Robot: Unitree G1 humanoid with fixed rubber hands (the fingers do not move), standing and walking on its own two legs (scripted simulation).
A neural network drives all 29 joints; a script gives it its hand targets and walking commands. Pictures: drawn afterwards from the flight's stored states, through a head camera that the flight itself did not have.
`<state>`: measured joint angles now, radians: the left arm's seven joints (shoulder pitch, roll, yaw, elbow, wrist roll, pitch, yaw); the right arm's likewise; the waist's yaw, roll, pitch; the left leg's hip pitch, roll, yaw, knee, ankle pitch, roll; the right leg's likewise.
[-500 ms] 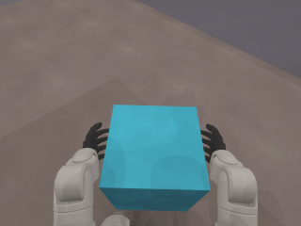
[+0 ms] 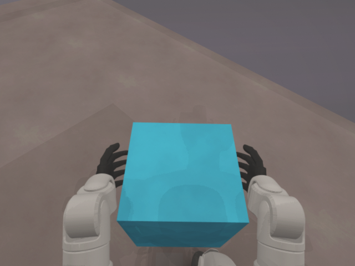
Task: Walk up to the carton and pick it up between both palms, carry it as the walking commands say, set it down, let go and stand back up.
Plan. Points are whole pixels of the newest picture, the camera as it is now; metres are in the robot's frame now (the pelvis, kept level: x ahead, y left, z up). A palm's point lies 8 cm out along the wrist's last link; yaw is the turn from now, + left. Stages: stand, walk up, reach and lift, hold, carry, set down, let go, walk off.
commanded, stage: carry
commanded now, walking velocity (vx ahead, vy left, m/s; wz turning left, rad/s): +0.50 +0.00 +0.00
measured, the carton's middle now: (180, 190) +0.28 +0.00 +0.00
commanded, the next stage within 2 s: none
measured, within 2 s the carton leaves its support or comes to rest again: neither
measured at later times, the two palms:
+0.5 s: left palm (124, 72) +0.61 +0.16 +0.08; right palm (221, 72) +0.63 -0.14 +0.08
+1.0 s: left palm (135, 27) +0.92 +0.17 +0.07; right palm (209, 30) +0.93 -0.13 +0.07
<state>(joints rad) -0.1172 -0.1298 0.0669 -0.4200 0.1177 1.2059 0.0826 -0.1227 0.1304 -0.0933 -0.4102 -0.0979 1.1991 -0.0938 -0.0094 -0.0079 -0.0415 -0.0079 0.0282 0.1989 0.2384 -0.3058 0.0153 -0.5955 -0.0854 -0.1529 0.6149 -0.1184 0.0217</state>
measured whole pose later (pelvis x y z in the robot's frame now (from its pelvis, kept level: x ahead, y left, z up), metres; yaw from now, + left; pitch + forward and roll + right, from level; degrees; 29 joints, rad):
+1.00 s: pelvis +0.65 +0.01 -0.01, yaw +2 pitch +5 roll -1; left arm -0.17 -0.14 0.09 -0.34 0.12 1.20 0.08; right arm -0.18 0.14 -0.13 -0.35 -0.12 1.21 -0.09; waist 0.00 0.03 -0.07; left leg -0.15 0.05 0.12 0.56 -0.43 -0.02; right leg -0.41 -0.01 -0.20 0.46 -0.14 -0.08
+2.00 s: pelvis +0.74 +0.07 -0.01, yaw +2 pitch +4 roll +0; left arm -0.16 -0.13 0.10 -0.32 0.12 1.21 0.08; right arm -0.15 0.13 -0.11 -0.31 -0.12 1.20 -0.09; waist -0.01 0.00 -0.10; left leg -0.27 0.02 0.12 0.58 -0.38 0.03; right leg -0.32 -0.09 -0.15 0.59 -0.33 0.03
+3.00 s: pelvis +0.70 +0.04 -0.01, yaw +2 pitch +3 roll +0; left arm -0.18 -0.14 0.12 -0.16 0.16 1.09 0.06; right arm -0.19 0.14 -0.13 -0.16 -0.15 1.09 -0.07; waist -0.01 0.00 -0.10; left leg -0.28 0.04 0.11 0.51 -0.28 0.00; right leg -0.33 -0.06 -0.17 0.51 -0.24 -0.02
